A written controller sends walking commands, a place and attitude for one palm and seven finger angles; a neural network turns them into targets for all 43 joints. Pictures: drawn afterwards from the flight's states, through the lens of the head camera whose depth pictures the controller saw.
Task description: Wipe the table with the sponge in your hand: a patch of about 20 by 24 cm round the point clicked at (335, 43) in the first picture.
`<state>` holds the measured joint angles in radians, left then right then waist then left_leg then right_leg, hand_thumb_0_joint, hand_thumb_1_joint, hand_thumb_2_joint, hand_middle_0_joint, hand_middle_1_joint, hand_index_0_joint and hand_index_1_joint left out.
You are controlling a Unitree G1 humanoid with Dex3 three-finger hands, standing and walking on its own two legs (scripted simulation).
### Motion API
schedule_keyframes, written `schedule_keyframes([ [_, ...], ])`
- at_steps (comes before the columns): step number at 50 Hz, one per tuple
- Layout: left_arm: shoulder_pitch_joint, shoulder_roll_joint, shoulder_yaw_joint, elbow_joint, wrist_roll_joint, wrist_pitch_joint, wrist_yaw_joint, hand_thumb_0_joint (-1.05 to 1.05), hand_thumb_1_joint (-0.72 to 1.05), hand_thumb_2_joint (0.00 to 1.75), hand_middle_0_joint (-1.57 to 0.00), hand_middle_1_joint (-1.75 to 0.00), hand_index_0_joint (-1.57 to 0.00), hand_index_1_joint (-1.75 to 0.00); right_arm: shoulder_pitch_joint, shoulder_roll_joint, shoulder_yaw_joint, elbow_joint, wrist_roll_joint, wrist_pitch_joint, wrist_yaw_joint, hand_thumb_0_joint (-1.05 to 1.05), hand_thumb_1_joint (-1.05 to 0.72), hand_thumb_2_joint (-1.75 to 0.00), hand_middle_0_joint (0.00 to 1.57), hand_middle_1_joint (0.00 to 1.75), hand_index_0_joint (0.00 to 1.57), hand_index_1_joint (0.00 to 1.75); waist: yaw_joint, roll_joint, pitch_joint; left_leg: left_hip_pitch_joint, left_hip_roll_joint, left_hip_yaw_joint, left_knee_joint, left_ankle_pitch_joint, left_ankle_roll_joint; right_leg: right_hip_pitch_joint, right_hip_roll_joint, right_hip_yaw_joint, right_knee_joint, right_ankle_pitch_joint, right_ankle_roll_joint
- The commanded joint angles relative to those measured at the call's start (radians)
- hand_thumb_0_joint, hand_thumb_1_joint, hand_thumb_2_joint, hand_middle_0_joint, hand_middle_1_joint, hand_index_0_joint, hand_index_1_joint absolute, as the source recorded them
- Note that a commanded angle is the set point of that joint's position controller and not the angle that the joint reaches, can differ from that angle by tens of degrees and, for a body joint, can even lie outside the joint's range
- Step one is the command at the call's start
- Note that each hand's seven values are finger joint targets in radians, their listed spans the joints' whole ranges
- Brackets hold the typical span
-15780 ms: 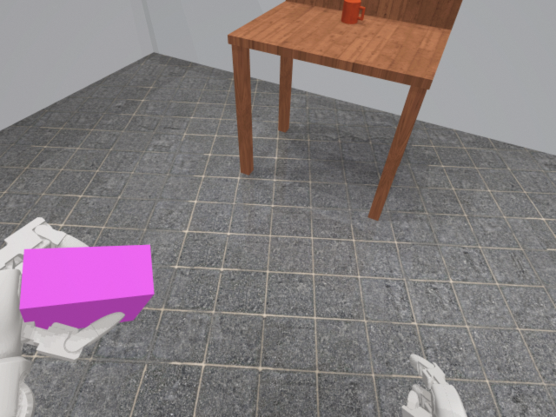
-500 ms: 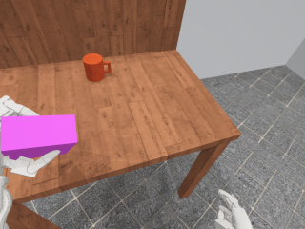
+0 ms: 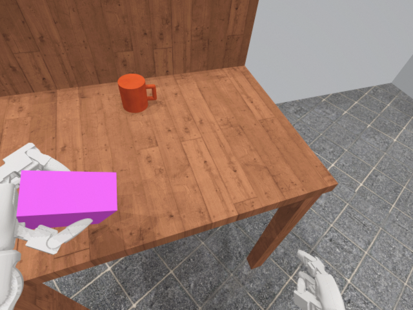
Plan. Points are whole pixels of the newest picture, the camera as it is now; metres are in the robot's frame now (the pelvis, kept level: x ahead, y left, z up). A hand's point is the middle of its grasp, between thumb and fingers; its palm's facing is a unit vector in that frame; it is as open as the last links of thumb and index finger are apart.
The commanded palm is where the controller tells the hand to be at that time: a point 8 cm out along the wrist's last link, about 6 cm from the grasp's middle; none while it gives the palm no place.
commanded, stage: come to a stop and stand still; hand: left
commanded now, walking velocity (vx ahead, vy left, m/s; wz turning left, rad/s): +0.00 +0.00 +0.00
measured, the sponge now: (80, 201) +0.23 +0.22 +0.13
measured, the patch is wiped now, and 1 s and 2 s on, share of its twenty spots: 0.00 0.00 0.00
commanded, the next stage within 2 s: look again from close up in 0.90 s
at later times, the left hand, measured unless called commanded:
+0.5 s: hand (94, 194) +0.24 +0.20 +0.15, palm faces +0.35 -0.84 -0.40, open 9.7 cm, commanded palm +0.18 +0.23 +0.17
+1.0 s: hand (114, 192) +0.24 +0.17 +0.15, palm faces +0.35 -0.86 -0.38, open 9.7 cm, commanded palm +0.19 +0.21 +0.17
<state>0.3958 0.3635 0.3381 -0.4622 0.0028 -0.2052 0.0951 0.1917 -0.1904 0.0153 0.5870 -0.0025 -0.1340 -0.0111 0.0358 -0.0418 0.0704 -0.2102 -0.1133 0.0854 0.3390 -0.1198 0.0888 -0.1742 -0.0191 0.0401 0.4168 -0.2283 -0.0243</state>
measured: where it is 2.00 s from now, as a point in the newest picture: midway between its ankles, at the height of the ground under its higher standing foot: outside the picture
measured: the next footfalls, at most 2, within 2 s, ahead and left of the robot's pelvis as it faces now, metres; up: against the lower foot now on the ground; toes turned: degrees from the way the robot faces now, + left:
none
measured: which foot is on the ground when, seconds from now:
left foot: down 0.00-1.00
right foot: down 0.00-1.00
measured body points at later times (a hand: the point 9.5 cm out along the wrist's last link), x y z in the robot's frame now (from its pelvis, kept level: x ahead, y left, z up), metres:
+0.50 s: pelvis +0.02 -0.05 +0.00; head +0.04 -0.04 +0.45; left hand +0.21 +0.24 +0.18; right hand +0.20 -0.27 -0.07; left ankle +0.05 +0.02 -0.74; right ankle +0.01 -0.16 -0.74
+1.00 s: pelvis +0.03 -0.07 +0.00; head +0.03 -0.07 +0.45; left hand +0.22 +0.22 +0.17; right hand +0.21 -0.30 -0.07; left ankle +0.05 +0.02 -0.74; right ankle +0.01 -0.16 -0.74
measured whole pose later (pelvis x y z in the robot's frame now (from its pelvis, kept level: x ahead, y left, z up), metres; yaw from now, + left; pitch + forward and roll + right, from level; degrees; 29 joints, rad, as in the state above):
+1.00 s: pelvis +0.03 -0.07 +0.00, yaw +0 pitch +0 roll -1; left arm 0.46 0.36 0.32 -0.43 -0.05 -0.15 0.09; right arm 0.20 -0.22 0.01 0.58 0.03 -0.09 -0.05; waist 0.01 0.01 0.00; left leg -0.23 -0.01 0.04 0.41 -0.18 0.04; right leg -0.13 0.08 0.00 0.33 -0.21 -0.05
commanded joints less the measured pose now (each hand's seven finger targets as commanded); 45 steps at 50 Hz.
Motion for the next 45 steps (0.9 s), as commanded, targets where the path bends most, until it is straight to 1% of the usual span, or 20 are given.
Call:
schedule_keyframes([
  [1, -0.094, 0.211, 0.150, -0.224, -0.011, -0.056, 0.030, 0.00, 0.10, 1.30, -1.20, -1.60, -1.20, -1.60, -0.091, -0.131, -0.049, -0.159, 0.002, -0.043, -0.017, 0.00, -0.90, -0.90, 0.20, 0.30, 0.20, 0.30, 0.000, 0.136, -0.154, 0.057, 0.258, -0.217, -0.165, -0.150, -0.185, 0.009, 0.015, -0.038, -0.003, -0.017, -0.011],
  [2, -0.080, 0.155, 0.103, -0.212, -0.026, -0.061, 0.024, 0.00, 0.10, 1.30, -1.20, -1.60, -1.20, -1.60, -0.089, -0.129, -0.043, -0.165, -0.003, -0.038, -0.019, 0.00, -0.90, -0.90, 0.20, 0.30, 0.20, 0.30, -0.007, 0.113, -0.151, 0.036, 0.254, -0.237, -0.162, -0.159, -0.174, 0.034, 0.010, -0.033, -0.019, 0.001, -0.009],
  [3, -0.082, 0.192, 0.126, -0.226, -0.025, -0.061, 0.026, 0.00, 0.10, 1.30, -1.20, -1.60, -1.20, -1.60, -0.085, -0.129, -0.048, -0.171, 0.004, -0.040, -0.021, 0.00, -0.90, -0.90, 0.20, 0.30, 0.20, 0.30, -0.009, 0.120, -0.158, 0.046, 0.251, -0.228, -0.137, -0.125, -0.171, 0.037, -0.005, -0.021, -0.035, 0.011, -0.011],
  [6, -0.069, 0.202, 0.142, -0.220, -0.024, -0.059, 0.027, 0.00, 0.10, 1.30, -1.20, -1.60, -1.20, -1.60, -0.095, -0.131, -0.044, -0.166, 0.006, -0.040, -0.022, 0.00, -0.90, -0.90, 0.20, 0.30, 0.20, 0.30, -0.008, 0.112, -0.176, 0.064, 0.234, -0.209, -0.103, -0.083, -0.166, 0.028, -0.009, -0.011, -0.050, 0.025, -0.016],
  [7, -0.055, 0.153, 0.102, -0.210, -0.034, -0.063, 0.020, 0.00, 0.10, 1.30, -1.20, -1.60, -1.20, -1.60, -0.087, -0.134, -0.041, -0.167, 0.000, -0.037, -0.022, 0.00, -0.90, -0.90, 0.20, 0.30, 0.20, 0.30, -0.013, 0.114, -0.179, 0.066, 0.236, -0.219, -0.100, -0.072, -0.155, 0.031, -0.006, -0.011, -0.053, 0.046, -0.013],
  [11, -0.063, 0.190, 0.126, -0.229, -0.026, -0.061, 0.024, 0.00, 0.10, 1.30, -1.20, -1.60, -1.20, -1.60, -0.093, -0.135, -0.043, -0.164, 0.008, -0.043, -0.024, 0.00, -0.90, -0.90, 0.20, 0.30, 0.20, 0.30, -0.011, 0.150, -0.200, 0.098, 0.244, -0.208, -0.089, -0.028, -0.155, 0.010, -0.005, -0.010, -0.036, 0.052, -0.010],
  [12, -0.055, 0.136, 0.078, -0.216, -0.034, -0.061, 0.017, 0.00, 0.10, 1.30, -1.20, -1.60, -1.20, -1.60, -0.084, -0.138, -0.039, -0.165, 0.001, -0.039, -0.024, 0.00, -0.90, -0.90, 0.20, 0.30, 0.20, 0.30, -0.017, 0.153, -0.184, 0.076, 0.244, -0.231, -0.106, -0.059, -0.151, 0.016, 0.003, -0.013, -0.037, 0.051, -0.008],
  [13, -0.063, 0.174, 0.101, -0.225, -0.032, -0.059, 0.020, 0.00, 0.10, 1.30, -1.20, -1.60, -1.20, -1.60, -0.080, -0.135, -0.045, -0.170, 0.009, -0.041, -0.026, 0.00, -0.90, -0.90, 0.20, 0.30, 0.20, 0.30, -0.017, 0.165, -0.186, 0.077, 0.249, -0.229, -0.103, -0.058, -0.150, 0.018, -0.006, -0.006, -0.040, 0.046, -0.009],
  [16, -0.065, 0.188, 0.120, -0.212, -0.029, -0.053, 0.026, 0.00, 0.10, 1.30, -1.20, -1.60, -1.20, -1.60, -0.090, -0.135, -0.042, -0.164, 0.012, -0.041, -0.030, 0.00, -0.90, -0.90, 0.20, 0.30, 0.20, 0.30, -0.016, 0.128, -0.181, 0.073, 0.233, -0.205, -0.068, -0.035, -0.136, 0.015, -0.014, 0.008, -0.063, 0.074, -0.011],
  [17, -0.053, 0.150, 0.091, -0.194, -0.039, -0.056, 0.020, 0.00, 0.10, 1.30, -1.20, -1.60, -1.20, -1.60, -0.084, -0.138, -0.038, -0.164, 0.003, -0.036, -0.031, 0.00, -0.90, -0.90, 0.20, 0.30, 0.20, 0.30, -0.015, 0.106, -0.179, 0.066, 0.227, -0.208, -0.060, -0.028, -0.126, 0.019, -0.015, 0.009, -0.080, 0.086, -0.011],
  [21, -0.042, 0.196, 0.131, -0.196, -0.045, -0.047, 0.023, 0.00, 0.10, 1.30, -1.20, -1.60, -1.20, -1.60, -0.096, -0.135, -0.041, -0.164, 0.016, -0.036, -0.036, 0.00, -0.90, -0.90, 0.20, 0.30, 0.20, 0.30, -0.020, 0.096, -0.196, 0.093, 0.205, -0.188, 0.010, 0.050, -0.101, 0.000, -0.044, 0.061, -0.110, 0.153, -0.021],
  [22, -0.034, 0.148, 0.095, -0.182, -0.054, -0.049, 0.017, 0.00, 0.10, 1.30, -1.20, -1.60, -1.20, -1.60, -0.088, -0.139, -0.037, -0.164, 0.008, -0.031, -0.034, 0.00, -0.90, -0.90, 0.20, 0.30, 0.20, 0.30, -0.019, 0.076, -0.195, 0.092, 0.201, -0.188, 0.015, 0.050, -0.090, 0.001, -0.045, 0.058, -0.120, 0.158, -0.021],
  [26, -0.029, 0.195, 0.133, -0.201, -0.057, -0.041, 0.022, 0.00, 0.10, 1.30, -1.20, -1.60, -1.20, -1.60, -0.102, -0.136, -0.041, -0.165, 0.020, -0.033, -0.041, 0.00, -0.90, -0.90, 0.20, 0.30, 0.20, 0.30, -0.020, 0.103, -0.209, 0.109, 0.197, -0.181, 0.040, 0.090, -0.075, -0.002, -0.055, 0.083, -0.119, 0.206, -0.019],
  [27, -0.021, 0.155, 0.100, -0.175, -0.064, -0.042, 0.017, 0.00, 0.10, 1.30, -1.20, -1.60, -1.20, -1.60, -0.095, -0.140, -0.035, -0.165, 0.013, -0.027, -0.039, 0.00, -0.90, -0.90, 0.20, 0.30, 0.20, 0.30, -0.019, 0.075, -0.202, 0.096, 0.195, -0.181, 0.038, 0.073, -0.066, -0.002, -0.054, 0.076, -0.129, 0.195, -0.016],
  [31, -0.036, 0.189, 0.124, -0.201, -0.064, -0.035, 0.023, 0.00, 0.10, 1.30, -1.20, -1.60, -1.20, -1.60, -0.105, -0.139, -0.043, -0.165, 0.024, -0.028, -0.044, 0.00, -0.90, -0.90, 0.20, 0.30, 0.20, 0.30, -0.022, 0.110, -0.199, 0.107, 0.191, -0.174, 0.049, 0.092, -0.061, -0.011, -0.059, 0.097, -0.129, 0.222, -0.014],
  [34, -0.018, 0.172, 0.114, -0.183, -0.070, -0.030, 0.020, 0.00, 0.10, 1.30, -1.20, -1.60, -1.20, -1.60, -0.097, -0.144, -0.043, -0.170, 0.020, -0.020, -0.046, 0.00, -0.90, -0.90, 0.20, 0.30, 0.20, 0.30, -0.019, 0.058, -0.212, 0.111, 0.192, -0.168, 0.061, 0.122, -0.054, 0.006, -0.060, 0.095, -0.127, 0.270, -0.009],
  [36, -0.017, 0.189, 0.128, -0.193, -0.069, -0.024, 0.025, 0.00, 0.10, 1.30, -1.20, -1.60, -1.20, -1.60, -0.108, -0.140, -0.044, -0.167, 0.028, -0.020, -0.048, 0.00, -0.90, -0.90, 0.20, 0.30, 0.20, 0.30, -0.021, 0.087, -0.213, 0.115, 0.191, -0.163, 0.064, 0.132, -0.056, 0.006, -0.065, 0.097, -0.123, 0.278, -0.007],
  [41, -0.003, 0.188, 0.127, -0.176, -0.073, -0.014, 0.026, 0.00, 0.10, 1.30, -1.20, -1.60, -1.20, -1.60, -0.110, -0.140, -0.044, -0.170, 0.028, -0.012, -0.051, 0.00, -0.90, -0.90, 0.20, 0.30, 0.20, 0.30, -0.019, 0.073, -0.198, 0.108, 0.191, -0.156, 0.064, 0.117, -0.050, -0.002, -0.065, 0.098, -0.133, 0.283, 0.004],
  [42, 0.003, 0.154, 0.097, -0.156, -0.075, -0.015, 0.022, 0.00, 0.10, 1.30, -1.20, -1.60, -1.20, -1.60, -0.100, -0.143, -0.040, -0.170, 0.021, -0.006, -0.049, 0.00, -0.90, -0.90, 0.20, 0.30, 0.20, 0.30, -0.019, 0.045, -0.193, 0.105, 0.190, -0.158, 0.063, 0.108, -0.046, -0.007, -0.060, 0.092, -0.140, 0.266, 0.005],
  [45, -0.032, 0.175, 0.105, -0.188, -0.073, -0.013, 0.022, 0.00, 0.10, 1.30, -1.20, -1.60, -1.20, -1.60, -0.101, -0.142, -0.045, -0.176, 0.026, -0.007, -0.051, 0.00, -0.90, -0.90, 0.20, 0.30, 0.20, 0.30, -0.022, 0.075, -0.195, 0.117, 0.193, -0.160, 0.059, 0.109, -0.050, -0.009, -0.063, 0.102, -0.139, 0.268, 0.004],
])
